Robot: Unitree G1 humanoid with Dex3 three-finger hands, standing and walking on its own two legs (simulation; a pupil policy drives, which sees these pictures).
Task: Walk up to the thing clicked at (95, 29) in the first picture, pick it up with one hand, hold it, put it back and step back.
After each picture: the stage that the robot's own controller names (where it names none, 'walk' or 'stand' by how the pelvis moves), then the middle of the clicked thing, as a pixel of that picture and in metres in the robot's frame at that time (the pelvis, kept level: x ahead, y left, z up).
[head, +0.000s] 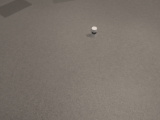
stand; (94, 32) +1.54 -0.14 -0.72
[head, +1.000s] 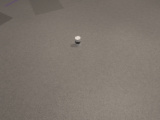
walk; (77, 41) +1.42 +0.15 -0.71
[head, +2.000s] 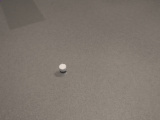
walk; (63, 70) +0.91 +0.23 -0.71
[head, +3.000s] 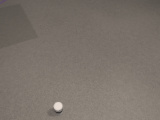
walk; (58, 109) +0.52 +0.18 -0.69
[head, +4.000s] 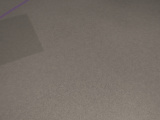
stand; out of the picture +0.32 +0.16 -0.70
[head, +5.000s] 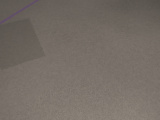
stand; out of the picture +0.30 +0.16 -0.72
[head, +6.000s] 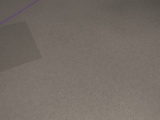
stand; out of the picture +0.31 +0.17 -0.73
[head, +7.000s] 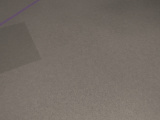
stand; out of the picture +0.29 +0.18 -0.73
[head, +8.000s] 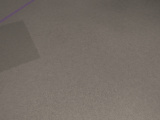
stand; out of the picture +0.28 +0.18 -0.73
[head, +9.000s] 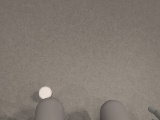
go down; (46, 94) +0.34 +0.18 -0.47
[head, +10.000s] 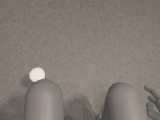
go down; (38, 77) +0.37 +0.21 -0.32
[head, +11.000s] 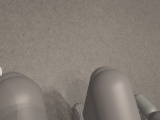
close in; out of the picture +0.35 +0.24 -0.23
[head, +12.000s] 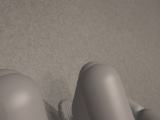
close; out of the picture +0.35 +0.24 -0.21
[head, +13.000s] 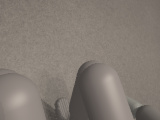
close; out of the picture +0.35 +0.25 -0.22
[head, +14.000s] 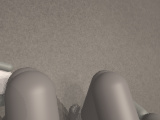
lift; (0, 84) +0.29 +0.23 -0.16
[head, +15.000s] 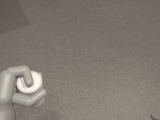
lift; (32, 90) +0.31 +0.18 +0.01
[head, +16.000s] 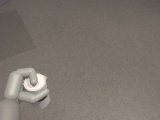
hold; (38, 91) +0.32 +0.17 +0.00
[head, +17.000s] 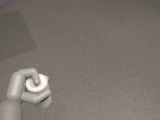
hold; (39, 92) +0.32 +0.17 +0.00
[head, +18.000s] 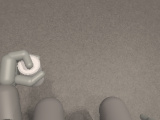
crouch; (32, 72) +0.38 +0.18 -0.08
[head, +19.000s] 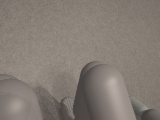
lower; out of the picture +0.37 +0.27 -0.22
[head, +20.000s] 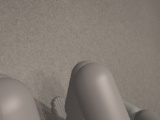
lower; out of the picture +0.38 +0.27 -0.22
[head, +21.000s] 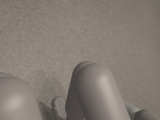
lower; out of the picture +0.38 +0.27 -0.22
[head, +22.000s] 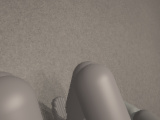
lower; out of the picture +0.37 +0.27 -0.22
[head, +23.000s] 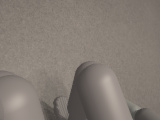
loosen; out of the picture +0.37 +0.27 -0.22
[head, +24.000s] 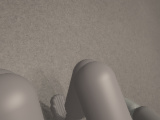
withdraw; out of the picture +0.36 +0.26 -0.22
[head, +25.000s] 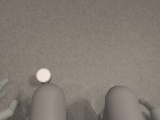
walk; (44, 77) +0.39 +0.20 -0.37
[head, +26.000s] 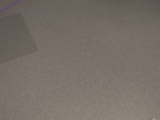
stand; out of the picture +0.32 +0.16 -0.66
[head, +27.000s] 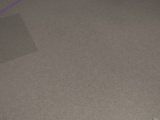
stand; out of the picture +0.33 +0.17 -0.66
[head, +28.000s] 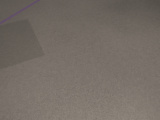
stand; out of the picture +0.34 +0.16 -0.71
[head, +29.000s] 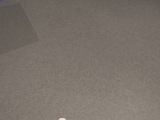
walk; out of the picture +0.37 +0.14 -0.70
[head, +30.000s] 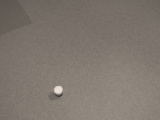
walk; (59, 92) +0.57 +0.18 -0.70
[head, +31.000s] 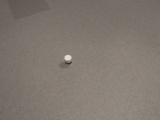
walk; (68, 61) +0.92 +0.17 -0.69
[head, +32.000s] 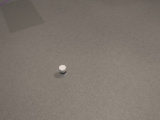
stand; (62, 71) +0.94 +0.21 -0.71
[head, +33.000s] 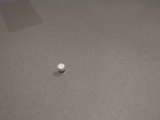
stand; (61, 69) +0.96 +0.22 -0.73
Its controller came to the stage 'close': yes
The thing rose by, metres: 0.71
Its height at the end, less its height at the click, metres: +0.00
